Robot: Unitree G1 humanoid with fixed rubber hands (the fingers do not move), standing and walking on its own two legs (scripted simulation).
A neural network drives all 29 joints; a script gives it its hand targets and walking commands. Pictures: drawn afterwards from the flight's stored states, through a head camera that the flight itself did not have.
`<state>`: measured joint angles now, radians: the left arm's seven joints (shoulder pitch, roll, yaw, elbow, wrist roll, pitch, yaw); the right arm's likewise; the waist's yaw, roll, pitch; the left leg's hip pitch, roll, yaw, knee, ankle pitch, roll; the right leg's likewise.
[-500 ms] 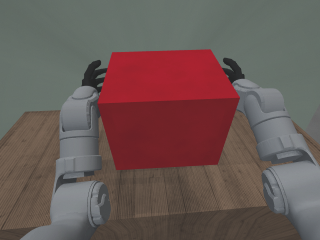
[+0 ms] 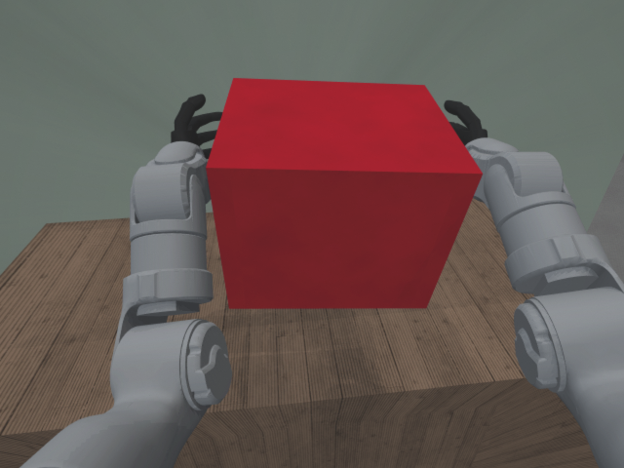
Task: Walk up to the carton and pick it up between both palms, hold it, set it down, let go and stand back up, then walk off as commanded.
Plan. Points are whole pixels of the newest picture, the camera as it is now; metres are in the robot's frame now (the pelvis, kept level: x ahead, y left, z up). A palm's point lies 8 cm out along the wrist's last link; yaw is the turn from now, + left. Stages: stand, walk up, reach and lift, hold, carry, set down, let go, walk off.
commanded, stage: hold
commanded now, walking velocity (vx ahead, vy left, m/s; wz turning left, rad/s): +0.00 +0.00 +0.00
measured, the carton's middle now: (330, 193) +0.36 +0.01 +0.26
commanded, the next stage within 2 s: set down in 0.78 s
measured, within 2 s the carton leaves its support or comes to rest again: neither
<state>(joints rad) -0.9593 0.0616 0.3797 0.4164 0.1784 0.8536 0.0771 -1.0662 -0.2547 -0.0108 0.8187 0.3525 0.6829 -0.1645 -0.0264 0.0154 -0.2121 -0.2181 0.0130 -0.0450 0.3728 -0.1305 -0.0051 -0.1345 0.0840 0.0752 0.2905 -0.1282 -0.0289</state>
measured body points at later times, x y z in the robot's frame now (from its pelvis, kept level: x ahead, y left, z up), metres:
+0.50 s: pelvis +0.03 +0.02 +0.00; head -0.06 +0.04 +0.44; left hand +0.40 +0.22 +0.27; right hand +0.42 -0.11 +0.27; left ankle +0.04 +0.12 -0.75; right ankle +0.02 -0.10 -0.75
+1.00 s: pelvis +0.00 +0.01 +0.00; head -0.09 +0.01 +0.44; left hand +0.37 +0.18 +0.31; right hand +0.40 -0.15 +0.29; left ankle +0.04 +0.12 -0.75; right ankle +0.02 -0.10 -0.75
